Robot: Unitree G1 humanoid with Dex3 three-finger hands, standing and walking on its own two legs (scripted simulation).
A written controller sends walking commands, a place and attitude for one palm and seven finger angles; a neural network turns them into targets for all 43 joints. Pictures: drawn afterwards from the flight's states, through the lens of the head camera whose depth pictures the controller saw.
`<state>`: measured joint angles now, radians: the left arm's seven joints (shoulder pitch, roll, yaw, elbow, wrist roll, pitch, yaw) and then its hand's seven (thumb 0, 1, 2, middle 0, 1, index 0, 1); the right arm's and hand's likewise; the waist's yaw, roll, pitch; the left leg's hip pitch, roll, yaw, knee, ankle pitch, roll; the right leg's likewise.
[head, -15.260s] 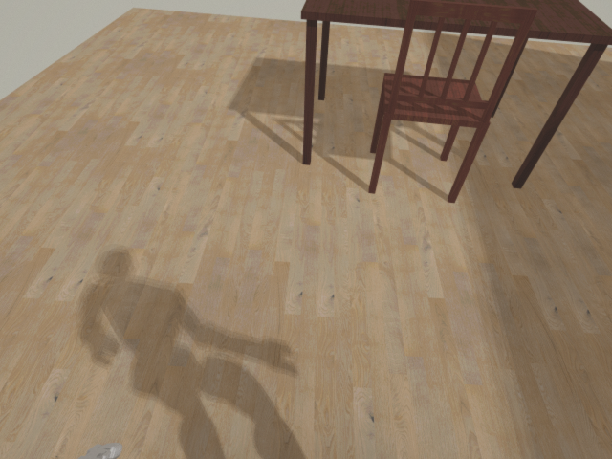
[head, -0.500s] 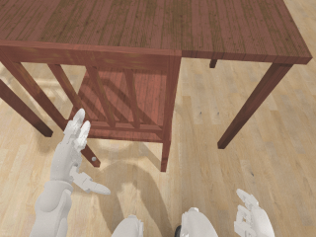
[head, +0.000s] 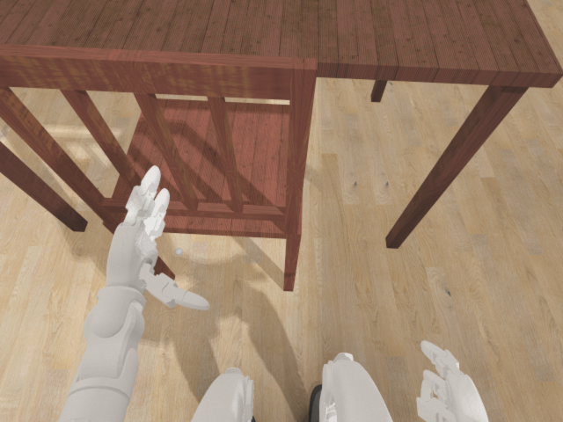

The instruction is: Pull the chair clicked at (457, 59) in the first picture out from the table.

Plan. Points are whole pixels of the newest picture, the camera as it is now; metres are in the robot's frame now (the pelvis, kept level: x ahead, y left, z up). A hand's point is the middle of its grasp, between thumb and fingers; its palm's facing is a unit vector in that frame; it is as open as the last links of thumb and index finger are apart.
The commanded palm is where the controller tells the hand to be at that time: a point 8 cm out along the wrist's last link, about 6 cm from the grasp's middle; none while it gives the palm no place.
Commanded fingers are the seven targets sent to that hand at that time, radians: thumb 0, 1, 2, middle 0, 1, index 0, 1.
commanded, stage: aim the fingers beside a spindle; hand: left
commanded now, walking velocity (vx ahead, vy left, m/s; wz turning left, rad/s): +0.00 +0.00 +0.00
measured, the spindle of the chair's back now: (174, 161) +0.49 +0.18 +0.02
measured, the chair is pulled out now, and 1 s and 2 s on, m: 0.00 0.00 0.00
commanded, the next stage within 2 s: push the fingers through the gap in 0.60 s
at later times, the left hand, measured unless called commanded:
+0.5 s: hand (176, 252) +0.34 +0.15 +0.02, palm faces -0.05 -1.00 -0.04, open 17.0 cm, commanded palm +0.32 +0.21 +0.02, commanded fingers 0.00 -0.50 0.30 -0.06 -0.08 -0.06 -0.08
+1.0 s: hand (179, 230) +0.37 +0.15 +0.02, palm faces -0.05 -1.00 -0.04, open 17.0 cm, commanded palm +0.35 +0.21 +0.02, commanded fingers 0.00 -0.50 0.30 -0.06 -0.08 -0.06 -0.08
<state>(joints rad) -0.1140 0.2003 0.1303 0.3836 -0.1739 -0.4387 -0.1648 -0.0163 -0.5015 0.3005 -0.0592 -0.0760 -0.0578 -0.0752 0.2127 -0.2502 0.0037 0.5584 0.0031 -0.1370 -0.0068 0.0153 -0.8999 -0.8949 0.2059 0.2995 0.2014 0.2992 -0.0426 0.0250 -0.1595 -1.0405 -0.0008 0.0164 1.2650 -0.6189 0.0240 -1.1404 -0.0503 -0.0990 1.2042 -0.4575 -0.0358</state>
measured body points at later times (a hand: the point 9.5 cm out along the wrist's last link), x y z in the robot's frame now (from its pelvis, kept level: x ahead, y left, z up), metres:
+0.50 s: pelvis +0.00 +0.01 +0.00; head +0.12 +0.01 +0.44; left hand +0.34 +0.21 +0.02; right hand +0.16 -0.24 -0.10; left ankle -0.01 +0.10 -0.63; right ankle +0.06 -0.11 -0.63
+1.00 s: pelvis +0.01 +0.01 +0.00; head +0.13 +0.02 +0.43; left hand +0.37 +0.21 +0.02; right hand +0.15 -0.24 -0.11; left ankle -0.01 +0.10 -0.63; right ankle +0.06 -0.11 -0.63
